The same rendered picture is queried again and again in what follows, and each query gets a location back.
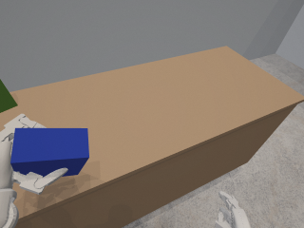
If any robot left forearm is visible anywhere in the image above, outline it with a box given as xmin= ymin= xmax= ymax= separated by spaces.
xmin=0 ymin=188 xmax=19 ymax=228

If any right robot hand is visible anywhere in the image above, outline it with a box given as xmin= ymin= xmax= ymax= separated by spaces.
xmin=215 ymin=191 xmax=252 ymax=228

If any left robot hand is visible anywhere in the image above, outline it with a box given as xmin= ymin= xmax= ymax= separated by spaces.
xmin=0 ymin=113 xmax=68 ymax=195

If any table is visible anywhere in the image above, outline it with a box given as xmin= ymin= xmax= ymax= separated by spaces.
xmin=0 ymin=46 xmax=304 ymax=228

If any sponge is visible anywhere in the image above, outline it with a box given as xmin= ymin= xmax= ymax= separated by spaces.
xmin=10 ymin=127 xmax=89 ymax=177

